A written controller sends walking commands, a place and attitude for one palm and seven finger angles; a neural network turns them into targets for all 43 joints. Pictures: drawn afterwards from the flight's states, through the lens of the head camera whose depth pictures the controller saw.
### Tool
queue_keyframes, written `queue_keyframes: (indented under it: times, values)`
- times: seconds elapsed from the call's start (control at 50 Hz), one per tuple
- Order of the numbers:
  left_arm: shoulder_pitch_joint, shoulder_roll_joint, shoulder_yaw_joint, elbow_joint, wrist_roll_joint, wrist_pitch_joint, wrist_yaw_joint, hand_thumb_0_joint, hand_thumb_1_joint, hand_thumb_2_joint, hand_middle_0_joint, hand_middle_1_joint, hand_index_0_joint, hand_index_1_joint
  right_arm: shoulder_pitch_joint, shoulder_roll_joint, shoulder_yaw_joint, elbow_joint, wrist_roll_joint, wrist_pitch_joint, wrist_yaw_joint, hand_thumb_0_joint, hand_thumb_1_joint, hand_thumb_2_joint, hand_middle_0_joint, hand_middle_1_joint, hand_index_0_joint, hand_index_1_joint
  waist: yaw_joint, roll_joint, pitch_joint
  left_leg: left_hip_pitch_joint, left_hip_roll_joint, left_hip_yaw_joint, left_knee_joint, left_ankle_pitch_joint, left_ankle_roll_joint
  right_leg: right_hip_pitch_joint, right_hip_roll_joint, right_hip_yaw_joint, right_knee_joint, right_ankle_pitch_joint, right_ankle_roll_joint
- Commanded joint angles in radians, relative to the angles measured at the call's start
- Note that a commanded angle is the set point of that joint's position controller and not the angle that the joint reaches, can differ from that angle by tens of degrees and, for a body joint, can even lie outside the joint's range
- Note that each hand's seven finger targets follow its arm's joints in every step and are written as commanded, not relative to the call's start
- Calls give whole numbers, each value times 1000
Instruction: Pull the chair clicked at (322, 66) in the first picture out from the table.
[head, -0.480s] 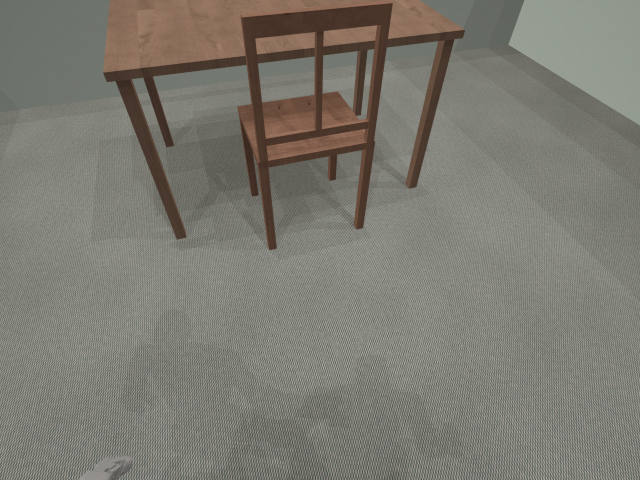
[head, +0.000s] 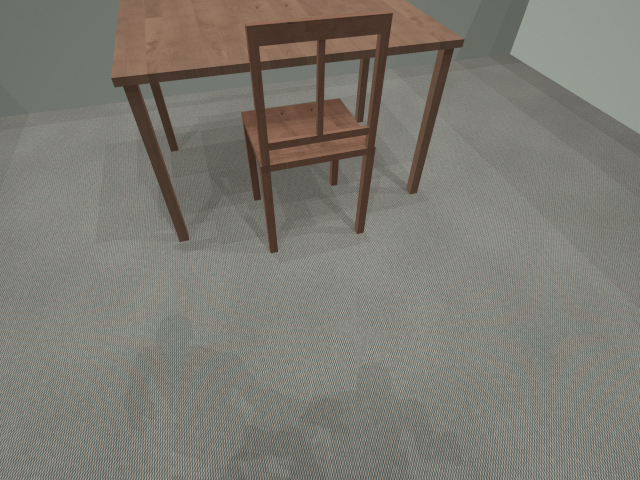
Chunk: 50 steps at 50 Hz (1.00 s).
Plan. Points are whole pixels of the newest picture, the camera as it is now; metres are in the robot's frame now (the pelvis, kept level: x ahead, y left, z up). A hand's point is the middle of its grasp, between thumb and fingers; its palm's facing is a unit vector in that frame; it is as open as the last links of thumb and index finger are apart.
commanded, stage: stand and wait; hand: left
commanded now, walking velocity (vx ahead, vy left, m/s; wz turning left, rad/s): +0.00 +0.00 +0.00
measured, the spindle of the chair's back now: (320, 90) +1.21 +0.08 -0.08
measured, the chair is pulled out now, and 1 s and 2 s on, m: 0.00 0.00 0.00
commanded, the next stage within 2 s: look at it before walking up in 0.34 s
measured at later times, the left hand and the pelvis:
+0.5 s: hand out of the picture +0.07 +0.24 -0.15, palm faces -0.02 -0.94 -0.33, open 7.4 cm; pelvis -0.01 -0.01 +0.00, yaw +0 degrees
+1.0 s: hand out of the picture +0.06 +0.24 -0.15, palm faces -0.02 -0.94 -0.33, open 7.4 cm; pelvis -0.01 -0.01 +0.00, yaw +0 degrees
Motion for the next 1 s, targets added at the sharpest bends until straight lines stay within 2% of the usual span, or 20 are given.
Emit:
queue_keyframes:
  times: [0.0,0.16,0.32,0.42,0.6,0.76,0.88,0.98]
  values:
    - [-59,208,41,-68,4,-29,15,0,900,900,-200,-300,-200,-300,-65,-199,-46,-64,4,-26,-10,0,-900,-900,200,300,200,300,-5,-2,-47,-7,112,-85,-69,173,38,-3,-103,94,-85,172,-41]
    - [-59,208,39,-39,3,-29,13,0,900,900,-200,-300,-200,-300,-45,-202,-41,-28,4,-27,-7,0,-900,-900,200,300,200,300,-7,-5,-39,-14,115,-92,-95,125,34,-8,-101,105,-110,106,-40]
    - [-55,207,38,-25,3,-31,14,0,900,900,-200,-300,-200,-300,-36,-203,-40,-10,6,-29,-7,0,-900,-900,200,300,200,300,-6,-1,-51,-5,121,-91,-100,142,32,0,-103,105,-111,124,-39]
    - [-62,204,39,-20,4,-30,15,0,900,900,-200,-300,-200,-300,-39,-200,-40,-3,6,-28,-7,0,-900,-900,200,300,200,300,-6,-2,-25,-16,122,-93,-110,135,31,-10,-101,105,-117,120,-38]
    - [-63,202,41,-23,6,-31,14,0,900,900,-200,-300,-200,-300,-35,-199,-41,-2,6,-28,-6,0,-900,-900,200,300,200,300,-8,2,-29,-9,122,-95,-115,133,29,-11,-97,112,-127,112,-37]
    - [-64,203,40,-19,6,-34,13,0,900,900,-200,-300,-200,-300,-38,-198,-40,0,6,-28,-6,0,-900,-900,200,300,200,300,-10,-11,-37,4,123,-90,-114,147,26,-9,-102,113,-133,131,-38]
    - [-57,206,39,-16,4,-36,14,0,900,900,-200,-300,-200,-300,-39,-200,-38,2,7,-29,-7,0,-900,-900,200,300,200,300,-8,-1,-62,21,127,-86,-109,193,25,19,-106,106,-124,198,-39]
    - [-53,205,38,-11,3,-37,15,0,900,900,-200,-300,-200,-300,-44,-200,-39,5,7,-28,-8,0,-900,-900,200,300,200,300,-8,-8,-56,33,128,-83,-109,204,23,17,-107,107,-128,223,-39]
